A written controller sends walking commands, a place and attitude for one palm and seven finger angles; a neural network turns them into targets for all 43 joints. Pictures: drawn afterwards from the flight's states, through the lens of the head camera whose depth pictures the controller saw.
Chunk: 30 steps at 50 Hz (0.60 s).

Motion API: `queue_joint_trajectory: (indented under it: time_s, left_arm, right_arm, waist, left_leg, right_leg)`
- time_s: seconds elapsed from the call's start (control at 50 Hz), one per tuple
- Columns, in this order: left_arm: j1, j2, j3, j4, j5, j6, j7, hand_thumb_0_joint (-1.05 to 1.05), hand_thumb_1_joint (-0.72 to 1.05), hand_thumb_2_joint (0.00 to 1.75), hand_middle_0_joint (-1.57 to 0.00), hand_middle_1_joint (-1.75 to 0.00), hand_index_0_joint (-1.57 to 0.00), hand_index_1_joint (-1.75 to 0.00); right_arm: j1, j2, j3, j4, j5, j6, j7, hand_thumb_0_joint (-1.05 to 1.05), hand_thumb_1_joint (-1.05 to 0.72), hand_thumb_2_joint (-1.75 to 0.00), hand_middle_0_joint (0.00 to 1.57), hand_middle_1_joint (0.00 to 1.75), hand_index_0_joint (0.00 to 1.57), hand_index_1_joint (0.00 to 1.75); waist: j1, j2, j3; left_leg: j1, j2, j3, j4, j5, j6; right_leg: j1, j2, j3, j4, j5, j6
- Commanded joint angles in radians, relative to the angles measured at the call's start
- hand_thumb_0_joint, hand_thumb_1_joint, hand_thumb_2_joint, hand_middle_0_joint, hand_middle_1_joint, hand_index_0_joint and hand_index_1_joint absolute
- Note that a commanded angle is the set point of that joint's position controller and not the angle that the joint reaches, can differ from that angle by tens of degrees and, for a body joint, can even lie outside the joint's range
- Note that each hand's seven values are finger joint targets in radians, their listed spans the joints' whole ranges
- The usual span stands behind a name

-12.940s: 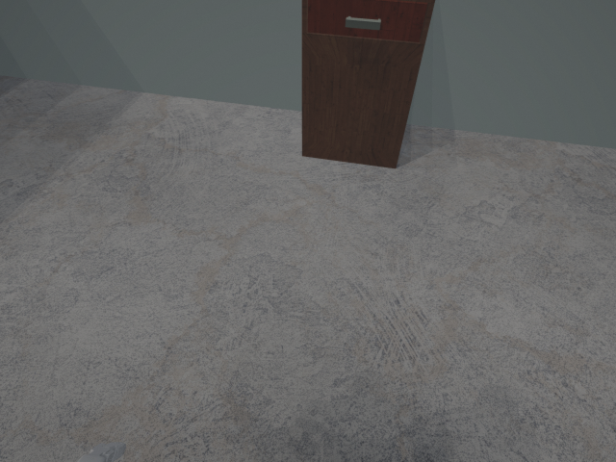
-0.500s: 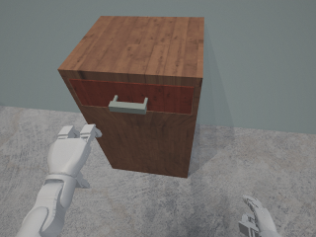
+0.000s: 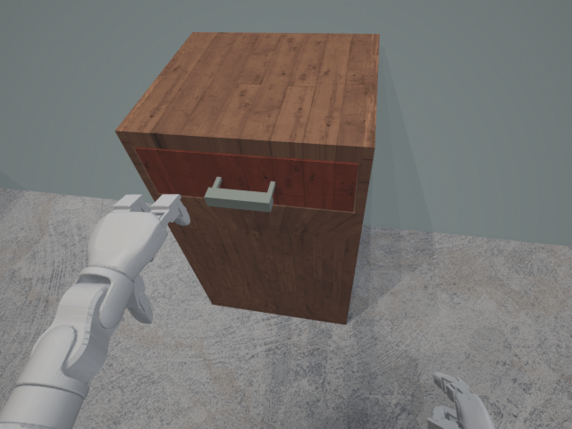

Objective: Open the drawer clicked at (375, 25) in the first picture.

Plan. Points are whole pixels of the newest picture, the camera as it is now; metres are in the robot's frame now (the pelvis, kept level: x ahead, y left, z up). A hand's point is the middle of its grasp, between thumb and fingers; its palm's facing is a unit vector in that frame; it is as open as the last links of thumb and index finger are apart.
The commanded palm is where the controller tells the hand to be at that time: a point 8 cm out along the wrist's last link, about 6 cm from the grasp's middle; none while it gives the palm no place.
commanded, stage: raise the hand with hooked fingers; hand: left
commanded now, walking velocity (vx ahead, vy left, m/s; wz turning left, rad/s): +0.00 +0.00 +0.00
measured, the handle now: (242, 191) +0.55 +0.18 -0.05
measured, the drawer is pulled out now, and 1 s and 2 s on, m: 0.00 0.00 0.00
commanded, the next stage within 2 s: move the hooked fingers above the handle in 0.20 s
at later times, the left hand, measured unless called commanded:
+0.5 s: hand (157, 260) +0.31 +0.23 +0.06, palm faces +0.00 -0.06 -1.00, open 13.9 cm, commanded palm +0.30 +0.24 +0.12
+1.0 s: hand (193, 230) +0.38 +0.20 +0.05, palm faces +0.01 -0.05 -1.00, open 13.9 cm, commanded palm +0.36 +0.22 +0.10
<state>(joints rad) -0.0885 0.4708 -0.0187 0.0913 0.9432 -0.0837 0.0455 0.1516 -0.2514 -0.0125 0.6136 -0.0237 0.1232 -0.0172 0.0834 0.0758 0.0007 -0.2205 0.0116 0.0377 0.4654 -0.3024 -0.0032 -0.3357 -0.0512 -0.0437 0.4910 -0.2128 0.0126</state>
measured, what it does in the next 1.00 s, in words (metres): stands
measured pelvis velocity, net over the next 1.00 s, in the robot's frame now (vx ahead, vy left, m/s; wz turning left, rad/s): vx -0.01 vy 0.00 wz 0.00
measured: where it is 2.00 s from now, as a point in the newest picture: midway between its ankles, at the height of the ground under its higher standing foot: outside the picture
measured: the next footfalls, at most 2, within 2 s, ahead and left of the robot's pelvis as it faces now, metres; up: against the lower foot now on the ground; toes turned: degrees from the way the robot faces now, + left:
none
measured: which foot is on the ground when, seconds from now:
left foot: down 0.00-1.00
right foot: down 0.00-1.00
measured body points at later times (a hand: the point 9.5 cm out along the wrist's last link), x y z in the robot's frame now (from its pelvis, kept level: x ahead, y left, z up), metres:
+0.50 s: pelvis -0.01 +0.00 +0.00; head +0.02 -0.03 +0.45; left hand +0.30 +0.23 +0.12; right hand +0.18 -0.22 -0.12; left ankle -0.04 +0.12 -0.74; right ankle +0.02 -0.13 -0.74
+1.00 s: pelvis -0.01 +0.00 -0.01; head +0.04 -0.03 +0.44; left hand +0.37 +0.21 +0.10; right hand +0.10 -0.26 -0.14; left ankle -0.04 +0.12 -0.74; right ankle +0.02 -0.13 -0.74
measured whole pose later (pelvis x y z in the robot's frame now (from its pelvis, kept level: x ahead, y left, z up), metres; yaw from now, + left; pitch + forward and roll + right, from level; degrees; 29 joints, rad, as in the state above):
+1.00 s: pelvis -0.01 +0.00 -0.01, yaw +0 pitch +8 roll +1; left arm -0.43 0.42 -0.08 0.54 1.04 -0.13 0.21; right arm 0.24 -0.26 -0.06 0.67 -0.01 0.12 -0.03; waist 0.02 0.05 -0.04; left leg -0.37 0.01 0.04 0.55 -0.32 0.00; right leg -0.48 -0.06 -0.03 0.57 -0.22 0.01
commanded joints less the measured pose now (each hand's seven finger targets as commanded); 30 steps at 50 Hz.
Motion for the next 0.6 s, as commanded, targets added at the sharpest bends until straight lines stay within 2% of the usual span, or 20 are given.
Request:
queue_joint_trajectory:
  time_s: [0.0, 0.04, 0.08, 0.16, 0.28, 0.3, 0.34, 0.38, 0.4, 0.46, 0.48, 0.56, 0.58]
  left_arm:
    - [-0.207, 0.225, 0.156, -0.229, -0.002, -0.045, 0.08, 0.0, -0.5, 0.3, -0.3, -1.2, -0.3, -1.2]
    - [-0.22, 0.236, 0.174, -0.219, -0.001, -0.046, 0.108, 0.0, -0.5, 0.3, -0.3, -1.2, -0.3, -1.2]
    - [-0.231, 0.217, 0.153, -0.199, 0.008, -0.038, 0.131, 0.0, -0.5, 0.3, -0.3, -1.2, -0.3, -1.2]
    - [-0.251, 0.218, 0.137, -0.207, 0.021, -0.011, 0.149, 0.0, -0.5, 0.3, -0.3, -1.2, -0.3, -1.2]
    - [-0.225, 0.196, 0.105, -0.183, 0.008, 0.015, 0.108, 0.0, -0.5, 0.3, -0.3, -1.2, -0.3, -1.2]
    - [-0.252, 0.178, 0.081, -0.175, 0.008, 0.014, 0.101, 0.0, -0.5, 0.3, -0.3, -1.2, -0.3, -1.2]
    - [-0.282, 0.196, 0.098, -0.135, 0.009, 0.007, 0.095, 0.0, -0.5, 0.3, -0.3, -1.2, -0.3, -1.2]
    - [-0.347, 0.162, 0.053, -0.096, 0.021, -0.002, 0.094, 0.0, -0.5, 0.3, -0.3, -1.2, -0.3, -1.2]
    - [-0.385, 0.172, 0.057, -0.088, 0.024, -0.01, 0.097, 0.0, -0.5, 0.3, -0.3, -1.2, -0.3, -1.2]
    - [-0.458, 0.201, 0.073, -0.06, 0.041, -0.031, 0.111, 0.0, -0.5, 0.3, -0.3, -1.2, -0.3, -1.2]
    - [-0.458, 0.196, 0.073, -0.045, 0.042, -0.036, 0.118, 0.0, -0.5, 0.3, -0.3, -1.2, -0.3, -1.2]
    - [-0.499, 0.201, 0.081, 0.041, 0.049, -0.035, 0.134, 0.0, -0.5, 0.3, -0.3, -1.2, -0.3, -1.2]
    - [-0.508, 0.185, 0.067, 0.051, 0.051, -0.034, 0.138, 0.0, -0.5, 0.3, -0.3, -1.2, -0.3, -1.2]
  right_arm:
    - [-0.083, -0.107, -0.049, -0.143, -0.001, -0.05, -0.001, 0.0, -0.9, -0.9, 0.2, 0.3, 0.2, 0.3]
    - [-0.085, -0.11, -0.053, -0.138, 0.002, -0.052, -0.002, 0.0, -0.9, -0.9, 0.2, 0.3, 0.2, 0.3]
    - [-0.083, -0.106, -0.055, -0.131, 0.006, -0.052, -0.002, 0.0, -0.9, -0.9, 0.2, 0.3, 0.2, 0.3]
    - [-0.086, -0.109, -0.057, -0.127, 0.009, -0.054, -0.003, 0.0, -0.9, -0.9, 0.2, 0.3, 0.2, 0.3]
    - [-0.096, -0.111, -0.051, -0.128, 0.011, -0.048, -0.006, 0.0, -0.9, -0.9, 0.2, 0.3, 0.2, 0.3]
    - [-0.095, -0.111, -0.048, -0.127, 0.01, -0.048, -0.008, 0.0, -0.9, -0.9, 0.2, 0.3, 0.2, 0.3]
    - [-0.089, -0.114, -0.048, -0.123, 0.01, -0.048, -0.013, 0.0, -0.9, -0.9, 0.2, 0.3, 0.2, 0.3]
    - [-0.079, -0.108, -0.045, -0.114, 0.011, -0.048, -0.015, 0.0, -0.9, -0.9, 0.2, 0.3, 0.2, 0.3]
    - [-0.068, -0.108, -0.047, -0.112, 0.011, -0.052, -0.018, 0.0, -0.9, -0.9, 0.2, 0.3, 0.2, 0.3]
    - [-0.056, -0.107, -0.05, -0.105, 0.008, -0.057, -0.021, 0.0, -0.9, -0.9, 0.2, 0.3, 0.2, 0.3]
    - [-0.048, -0.104, -0.052, -0.103, 0.006, -0.057, -0.021, 0.0, -0.9, -0.9, 0.2, 0.3, 0.2, 0.3]
    - [-0.029, -0.107, -0.056, -0.093, 0.009, -0.054, -0.022, 0.0, -0.9, -0.9, 0.2, 0.3, 0.2, 0.3]
    - [-0.027, -0.106, -0.058, -0.094, 0.01, -0.053, -0.02, 0.0, -0.9, -0.9, 0.2, 0.3, 0.2, 0.3]
  waist:
    - [0.012, -0.055, -0.298]
    - [0.005, -0.068, -0.293]
    - [0.001, -0.047, -0.27]
    - [0.002, -0.027, -0.304]
    - [-0.005, -0.062, -0.26]
    - [-0.012, -0.067, -0.252]
    - [-0.018, -0.092, -0.236]
    - [-0.03, -0.074, -0.218]
    - [-0.031, -0.085, -0.231]
    - [-0.029, -0.044, -0.275]
    - [-0.027, -0.052, -0.297]
    - [-0.035, -0.068, -0.301]
    - [-0.034, -0.053, -0.307]
  left_leg:
    - [-0.015, -0.036, -0.004, -0.045, 0.386, 0.015]
    - [-0.023, -0.036, -0.007, -0.043, 0.366, 0.016]
    - [-0.029, -0.037, -0.002, -0.049, 0.332, 0.015]
    - [-0.014, -0.036, -0.006, -0.052, 0.338, 0.013]
    - [-0.02, -0.033, 0.0, -0.065, 0.327, 0.016]
    - [-0.021, -0.032, -0.003, -0.066, 0.315, 0.016]
    - [-0.031, -0.034, 0.0, -0.062, 0.284, 0.021]
    - [-0.035, -0.037, 0.002, -0.061, 0.249, 0.019]
    - [-0.033, -0.036, 0.0, -0.059, 0.248, 0.02]
    - [-0.027, -0.04, -0.003, -0.048, 0.254, 0.017]
    - [-0.025, -0.043, -0.002, -0.041, 0.267, 0.019]
    - [-0.057, -0.043, 0.001, -0.029, 0.284, 0.017]
    - [-0.058, -0.044, 0.004, -0.027, 0.285, 0.017]
  right_leg:
    - [0.246, 0.042, 0.009, -0.006, 0.281, -0.051]
    - [0.232, 0.046, 0.01, -0.007, 0.259, -0.05]
    - [0.21, 0.043, 0.008, -0.011, 0.224, -0.052]
    - [0.217, 0.044, 0.006, -0.005, 0.211, -0.054]
    - [0.216, 0.045, 0.001, -0.02, 0.208, -0.05]
    - [0.204, 0.046, -0.001, -0.021, 0.197, -0.05]
    - [0.191, 0.049, 0.002, -0.03, 0.176, -0.048]
    - [0.157, 0.048, -0.001, -0.031, 0.138, -0.048]
    - [0.157, 0.047, -0.002, -0.029, 0.139, -0.048]
    - [0.159, 0.048, 0.004, -0.018, 0.14, -0.051]
    - [0.167, 0.048, 0.004, -0.014, 0.155, -0.052]
    - [0.162, 0.049, 0.001, 0.0, 0.187, -0.051]
    - [0.161, 0.048, 0.003, 0.003, 0.189, -0.052]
